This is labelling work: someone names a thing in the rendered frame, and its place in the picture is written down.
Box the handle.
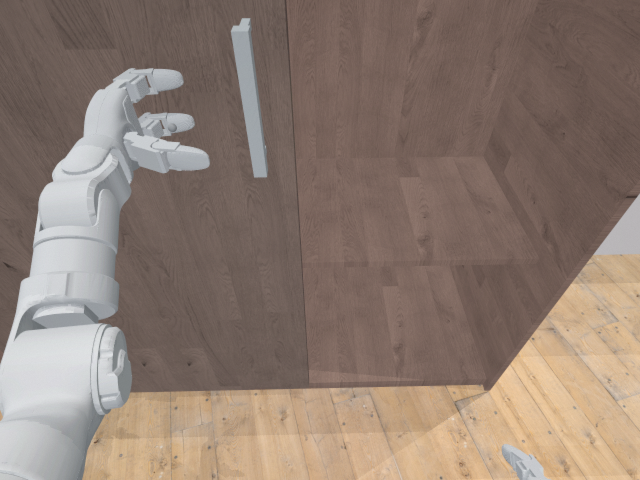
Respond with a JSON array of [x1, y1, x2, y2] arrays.
[[231, 18, 268, 177]]

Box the left robot hand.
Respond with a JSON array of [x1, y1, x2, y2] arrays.
[[83, 68, 210, 173]]

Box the left robot forearm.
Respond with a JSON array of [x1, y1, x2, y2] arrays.
[[0, 135, 134, 416]]

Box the right robot hand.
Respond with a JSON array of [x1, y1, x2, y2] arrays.
[[502, 444, 551, 480]]

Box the robot left upper arm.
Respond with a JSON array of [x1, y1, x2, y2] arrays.
[[0, 323, 132, 480]]

